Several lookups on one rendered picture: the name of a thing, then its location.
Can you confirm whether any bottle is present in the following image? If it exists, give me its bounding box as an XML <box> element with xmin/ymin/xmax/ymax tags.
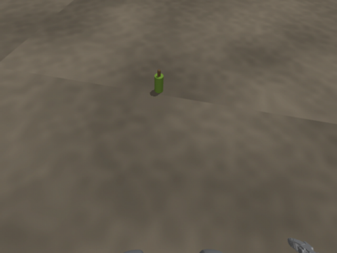
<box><xmin>154</xmin><ymin>70</ymin><xmax>164</xmax><ymax>93</ymax></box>

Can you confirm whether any right robot hand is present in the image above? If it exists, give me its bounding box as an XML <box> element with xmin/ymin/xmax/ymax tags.
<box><xmin>288</xmin><ymin>238</ymin><xmax>318</xmax><ymax>253</ymax></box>

